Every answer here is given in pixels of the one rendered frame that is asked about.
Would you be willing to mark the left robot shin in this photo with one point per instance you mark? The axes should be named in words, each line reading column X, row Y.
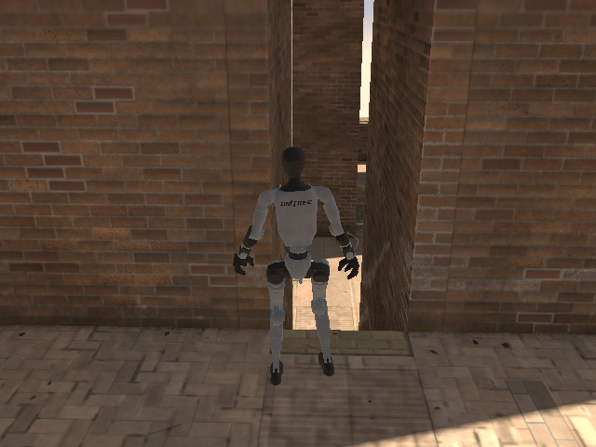
column 275, row 338

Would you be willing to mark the left robot forearm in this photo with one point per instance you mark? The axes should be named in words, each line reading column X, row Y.
column 246, row 246

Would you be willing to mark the robot right upper arm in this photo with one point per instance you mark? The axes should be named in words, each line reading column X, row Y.
column 324, row 194

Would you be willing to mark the robot left upper arm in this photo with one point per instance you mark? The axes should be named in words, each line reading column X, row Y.
column 266, row 198

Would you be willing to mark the robot right foot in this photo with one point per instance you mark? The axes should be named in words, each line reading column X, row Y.
column 327, row 368

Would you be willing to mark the right robot forearm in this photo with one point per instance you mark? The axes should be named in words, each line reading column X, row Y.
column 345, row 244

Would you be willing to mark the left robot hand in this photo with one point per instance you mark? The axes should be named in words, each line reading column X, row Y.
column 238, row 262

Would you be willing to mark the right robot hand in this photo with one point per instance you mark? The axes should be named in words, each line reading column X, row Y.
column 353, row 263

